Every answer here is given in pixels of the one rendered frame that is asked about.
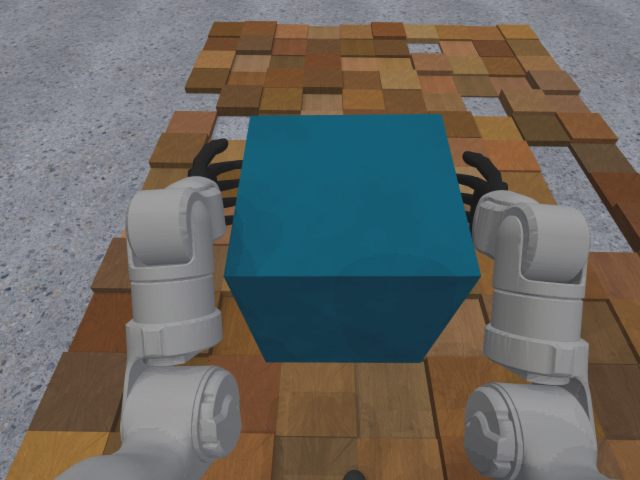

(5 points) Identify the left robot hand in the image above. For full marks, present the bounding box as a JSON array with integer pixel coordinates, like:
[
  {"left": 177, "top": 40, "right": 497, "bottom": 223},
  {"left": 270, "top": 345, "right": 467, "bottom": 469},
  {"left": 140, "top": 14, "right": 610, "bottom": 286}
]
[{"left": 188, "top": 138, "right": 243, "bottom": 226}]

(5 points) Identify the carton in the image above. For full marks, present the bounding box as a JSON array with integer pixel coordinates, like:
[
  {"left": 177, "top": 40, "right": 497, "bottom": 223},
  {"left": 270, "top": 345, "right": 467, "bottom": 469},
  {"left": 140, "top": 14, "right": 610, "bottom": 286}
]
[{"left": 224, "top": 114, "right": 481, "bottom": 363}]

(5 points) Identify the right robot hand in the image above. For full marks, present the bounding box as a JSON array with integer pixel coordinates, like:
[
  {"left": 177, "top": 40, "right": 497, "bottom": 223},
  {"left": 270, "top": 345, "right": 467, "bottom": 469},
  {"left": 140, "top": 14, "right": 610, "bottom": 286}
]
[{"left": 456, "top": 151, "right": 508, "bottom": 241}]

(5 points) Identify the left robot forearm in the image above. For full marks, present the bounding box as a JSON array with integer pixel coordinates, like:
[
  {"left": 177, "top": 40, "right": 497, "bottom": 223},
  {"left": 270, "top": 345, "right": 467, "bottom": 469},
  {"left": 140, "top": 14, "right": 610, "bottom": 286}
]
[{"left": 120, "top": 176, "right": 227, "bottom": 442}]

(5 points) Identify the right robot forearm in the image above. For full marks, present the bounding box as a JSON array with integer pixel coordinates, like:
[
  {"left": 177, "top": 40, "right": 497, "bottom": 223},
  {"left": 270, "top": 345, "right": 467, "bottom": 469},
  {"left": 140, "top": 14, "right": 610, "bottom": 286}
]
[{"left": 472, "top": 190, "right": 598, "bottom": 463}]

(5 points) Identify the right robot upper arm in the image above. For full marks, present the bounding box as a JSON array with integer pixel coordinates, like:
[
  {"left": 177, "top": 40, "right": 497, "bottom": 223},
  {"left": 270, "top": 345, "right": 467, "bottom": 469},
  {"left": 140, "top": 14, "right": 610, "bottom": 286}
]
[{"left": 463, "top": 382, "right": 618, "bottom": 480}]

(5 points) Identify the left robot upper arm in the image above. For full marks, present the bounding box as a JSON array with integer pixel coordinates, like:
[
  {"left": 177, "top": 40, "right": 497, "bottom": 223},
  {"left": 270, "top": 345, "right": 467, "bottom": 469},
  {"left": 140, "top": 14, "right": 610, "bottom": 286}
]
[{"left": 54, "top": 365, "right": 242, "bottom": 480}]

